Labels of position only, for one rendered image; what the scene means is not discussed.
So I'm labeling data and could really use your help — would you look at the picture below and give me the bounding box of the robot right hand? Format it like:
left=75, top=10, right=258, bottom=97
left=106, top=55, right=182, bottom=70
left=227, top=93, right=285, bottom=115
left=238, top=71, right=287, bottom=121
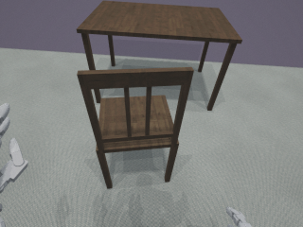
left=226, top=206, right=252, bottom=227

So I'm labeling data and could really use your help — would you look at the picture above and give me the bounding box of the chair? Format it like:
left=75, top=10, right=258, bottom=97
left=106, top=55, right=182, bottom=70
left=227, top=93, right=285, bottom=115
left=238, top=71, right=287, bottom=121
left=77, top=67, right=194, bottom=189

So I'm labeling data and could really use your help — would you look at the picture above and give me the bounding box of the robot left hand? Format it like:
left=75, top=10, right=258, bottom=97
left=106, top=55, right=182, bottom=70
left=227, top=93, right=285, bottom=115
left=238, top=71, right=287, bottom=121
left=0, top=103, right=28, bottom=194

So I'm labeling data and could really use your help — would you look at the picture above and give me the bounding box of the table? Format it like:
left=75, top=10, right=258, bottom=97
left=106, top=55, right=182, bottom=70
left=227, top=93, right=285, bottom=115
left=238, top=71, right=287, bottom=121
left=77, top=0, right=242, bottom=111

